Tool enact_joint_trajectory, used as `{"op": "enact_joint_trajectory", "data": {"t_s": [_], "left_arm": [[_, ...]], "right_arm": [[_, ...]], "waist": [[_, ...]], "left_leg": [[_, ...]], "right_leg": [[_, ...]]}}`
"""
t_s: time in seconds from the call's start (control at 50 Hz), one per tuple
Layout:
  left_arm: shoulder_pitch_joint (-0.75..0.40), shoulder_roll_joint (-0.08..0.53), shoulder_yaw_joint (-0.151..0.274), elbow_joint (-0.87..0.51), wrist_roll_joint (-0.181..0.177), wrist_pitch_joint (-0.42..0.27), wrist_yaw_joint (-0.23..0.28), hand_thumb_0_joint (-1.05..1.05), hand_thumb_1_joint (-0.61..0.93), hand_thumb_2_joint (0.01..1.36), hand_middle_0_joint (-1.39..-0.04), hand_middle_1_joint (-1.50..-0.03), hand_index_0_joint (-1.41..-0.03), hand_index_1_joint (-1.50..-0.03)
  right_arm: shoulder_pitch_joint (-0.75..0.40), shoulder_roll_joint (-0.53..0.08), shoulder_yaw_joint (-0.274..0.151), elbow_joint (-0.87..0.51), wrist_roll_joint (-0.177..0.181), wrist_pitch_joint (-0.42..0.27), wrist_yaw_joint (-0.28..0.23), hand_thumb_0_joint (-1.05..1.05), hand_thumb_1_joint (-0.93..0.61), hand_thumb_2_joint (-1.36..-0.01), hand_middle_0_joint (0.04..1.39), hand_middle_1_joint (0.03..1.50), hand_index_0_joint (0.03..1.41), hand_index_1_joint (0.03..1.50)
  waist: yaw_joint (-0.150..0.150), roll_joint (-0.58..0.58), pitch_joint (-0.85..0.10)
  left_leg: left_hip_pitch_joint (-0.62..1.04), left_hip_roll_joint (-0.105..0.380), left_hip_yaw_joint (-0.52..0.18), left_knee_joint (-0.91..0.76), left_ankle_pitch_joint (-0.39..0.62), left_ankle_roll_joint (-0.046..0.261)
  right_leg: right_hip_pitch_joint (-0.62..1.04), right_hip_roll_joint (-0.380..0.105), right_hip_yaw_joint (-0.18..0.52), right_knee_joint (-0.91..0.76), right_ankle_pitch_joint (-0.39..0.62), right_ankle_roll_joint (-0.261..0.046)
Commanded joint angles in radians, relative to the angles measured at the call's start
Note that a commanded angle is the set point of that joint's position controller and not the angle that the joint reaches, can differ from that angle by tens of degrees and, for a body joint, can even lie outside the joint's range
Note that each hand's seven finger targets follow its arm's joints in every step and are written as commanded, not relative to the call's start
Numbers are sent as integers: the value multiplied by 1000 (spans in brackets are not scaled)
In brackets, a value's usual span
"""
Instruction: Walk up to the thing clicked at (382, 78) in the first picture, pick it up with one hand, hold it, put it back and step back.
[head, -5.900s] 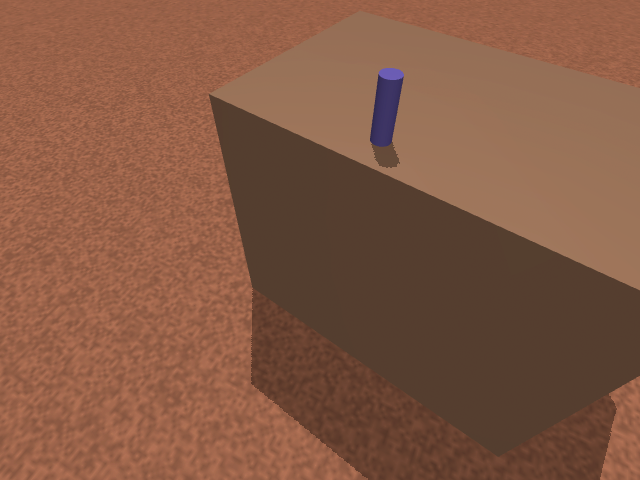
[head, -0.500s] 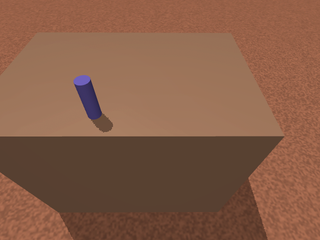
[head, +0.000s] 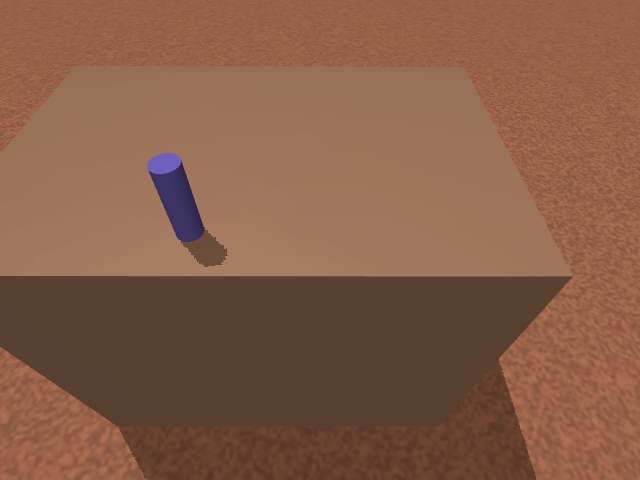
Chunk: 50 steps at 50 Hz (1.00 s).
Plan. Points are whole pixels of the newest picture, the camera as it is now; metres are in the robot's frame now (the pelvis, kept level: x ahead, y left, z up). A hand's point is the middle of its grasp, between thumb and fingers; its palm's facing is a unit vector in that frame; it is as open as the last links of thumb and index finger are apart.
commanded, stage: stand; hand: left
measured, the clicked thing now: (178, 200) +0.46 +0.21 +0.08
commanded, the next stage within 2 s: rise first in 0.60 s
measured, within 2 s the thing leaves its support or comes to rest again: neither
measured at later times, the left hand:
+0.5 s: hand out of the picture +0.07 +0.25 -0.16, palm faces -0.03 -0.94 -0.34, open 7.4 cm
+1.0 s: hand (146, 444) +0.19 +0.25 -0.11, palm faces +0.18 -0.93 -0.32, open 12.3 cm
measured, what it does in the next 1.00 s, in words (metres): stands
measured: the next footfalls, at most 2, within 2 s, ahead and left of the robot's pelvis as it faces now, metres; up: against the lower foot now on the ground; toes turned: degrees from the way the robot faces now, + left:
none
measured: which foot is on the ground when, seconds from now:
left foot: down 0.00-1.00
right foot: down 0.00-1.00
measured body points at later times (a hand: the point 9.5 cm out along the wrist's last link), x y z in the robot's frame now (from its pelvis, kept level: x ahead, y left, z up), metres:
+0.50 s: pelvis +0.00 +0.00 +0.00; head +0.01 +0.00 +0.45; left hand +0.07 +0.30 -0.13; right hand +0.08 -0.30 -0.13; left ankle +0.00 +0.13 -0.75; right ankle +0.00 -0.13 -0.75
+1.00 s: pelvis +0.00 +0.00 -0.01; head +0.02 +0.00 +0.44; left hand +0.17 +0.29 -0.09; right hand +0.16 -0.28 -0.11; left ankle +0.00 +0.13 -0.75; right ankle +0.00 -0.13 -0.75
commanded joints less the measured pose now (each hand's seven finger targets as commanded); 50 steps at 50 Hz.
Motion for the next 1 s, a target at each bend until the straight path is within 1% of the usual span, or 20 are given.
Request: {"op": "enact_joint_trajectory", "data": {"t_s": [0.0,0.18,0.36,0.52,0.66,0.68,0.7,0.72,0.74,0.76,0.78,0.8,0.82,0.84,0.86,0.9,0.92,0.94,0.96,0.98], "left_arm": [[-39,220,43,-55,-2,-22,14,0,900,900,-200,-300,-200,-301],[-34,220,42,-57,0,-23,17,0,900,900,-200,-300,-200,-301],[-28,219,40,-55,-3,-25,16,0,900,900,-200,-300,-200,-301],[-29,216,40,-61,-1,-25,16,0,900,900,-200,-300,-200,-301],[-23,213,37,-56,-1,-20,17,0,900,900,-200,-300,-200,-301],[-25,222,40,-58,-1,-21,17,0,820,820,-120,-220,-120,-221],[-376,31,12,-409,-81,-104,22,0,740,740,-40,-140,-40,-141],[-374,96,16,-479,-115,-145,48,0,660,660,-72,-60,-47,-76],[-246,182,70,-352,-107,-138,65,0,580,580,-75,-51,-49,-77],[-156,232,133,-288,-110,-122,70,0,500,500,-82,-58,-64,-77],[-101,219,157,-306,-107,-110,76,0,420,420,-95,-72,-82,-85],[-107,220,164,-390,-107,-118,87,0,340,340,-82,-66,-73,-73],[-176,222,161,-464,-100,-130,95,0,260,261,-82,-66,-75,-72],[-37,212,179,-402,-87,-119,99,0,202,247,-82,-71,-78,-74],[12,178,183,-361,-70,-108,91,0,155,213,-75,-66,-77,-63],[9,142,195,-422,-53,-102,85,0,36,155,-75,-62,-82,-53],[20,158,211,-446,-53,-102,86,0,-2,131,-68,-62,-80,-49],[-2,154,208,-511,-56,-102,86,0,-40,118,-67,-59,-77,-46],[44,132,205,-525,-60,-97,84,0,-99,100,-66,-59,-77,-46],[79,140,210,-576,-61,-94,84,0,-153,88,-67,-58,-76,-46]], "right_arm": [[-30,-213,-41,-61,1,-18,-10,0,-900,-900,200,300,200,300],[-32,-213,-43,-62,1,-14,-10,0,-900,-900,200,300,200,300],[-24,-214,-43,-61,1,-13,-8,0,-900,-900,200,300,200,300],[-30,-215,-43,-62,0,-17,-11,0,-900,-900,200,300,200,300],[-34,-213,-44,-61,2,-13,-10,0,-900,-900,200,300,200,300],[-28,-214,-46,-63,0,-14,-10,0,-820,-820,120,220,120,220],[-379,-41,-20,-414,98,-132,-24,0,-740,-740,46,140,49,140],[-354,-57,-5,-448,109,-151,-39,0,-660,-660,45,60,48,60],[-230,-146,-62,-318,100,-136,-59,0,-580,-580,44,51,48,51],[-180,-180,-105,-254,97,-117,-64,0,-500,-500,45,52,49,52],[-177,-187,-136,-248,97,-115,-72,0,-420,-420,45,52,49,52],[-155,-191,-153,-278,92,-124,-83,0,-340,-340,45,52,49,52],[-147,-193,-164,-322,83,-132,-89,0,-283,-260,45,51,49,51],[-62,-179,-172,-304,78,-128,-91,0,-248,-228,46,51,49,51],[13,-162,-193,-284,63,-117,-86,0,-170,-206,47,51,49,51],[25,-107,-192,-302,53,-103,-76,0,-66,-173,48,50,50,50],[-15,-94,-177,-326,51,-100,-75,0,8,-153,48,50,50,50],[-41,-67,-153,-386,53,-99,-73,0,42,-144,49,50,50,50],[9,-38,-139,-382,56,-92,-70,0,92,-129,49,50,50,50],[30,-45,-148,-397,57,-85,-69,0,128,-119,49,50,50,50]], "waist": [[3,-11,-74],[2,-5,-78],[0,-5,-64],[5,-2,-86],[5,-5,-49],[3,-11,-63],[-40,12,-119],[3,-18,-125],[-23,-9,-67],[7,-12,-31],[15,-4,-113],[19,10,-224],[10,16,-290],[2,21,-266],[-10,0,-222],[8,14,-242],[26,20,-243],[28,13,-247],[30,9,-207],[32,26,-203]], "left_leg": [[2,112,-78,-37,149,42],[4,110,-75,-33,156,41],[-8,110,-76,-38,121,40],[5,114,-75,-32,188,41],[-13,107,-79,-47,110,40],[-7,111,-78,-47,122,41],[-112,-22,46,66,59,20],[-70,-20,33,30,-2,21],[-83,-22,48,20,-46,23],[-131,-20,57,46,-40,19],[-115,-19,58,65,20,16],[-69,-16,59,72,87,15],[-42,-12,53,83,132,16],[-56,-14,48,85,159,18],[-74,-17,50,87,160,22],[-59,-25,53,86,188,22],[-57,-29,57,78,192,21],[-56,-30,63,76,184,22],[-68,-29,65,67,174,21],[-70,-29,67,64,174,20]], "right_leg": [[27,-118,88,-42,149,-31],[27,-119,89,-46,173,-30],[24,-116,87,-55,132,-28],[44,-118,85,-36,198,-30],[18,-112,80,-53,120,-28],[23,-115,83,-47,122,-30],[-121,8,-23,53,68,-17],[-58,6,-28,30,-3,-19],[-95,7,-25,19,-36,-22],[-102,14,-34,38,-40,-21],[-84,16,-30,59,19,-23],[-49,14,-24,72,95,-22],[-21,14,-24,85,145,-18],[-37,17,-27,86,175,-18],[-64,21,-26,85,179,-18],[-46,18,-25,79,201,-21],[-29,16,-27,73,196,-19],[-27,12,-24,61,184,-14],[-43,15,-29,55,169,-15],[-48,14,-30,52,170,-17]]}}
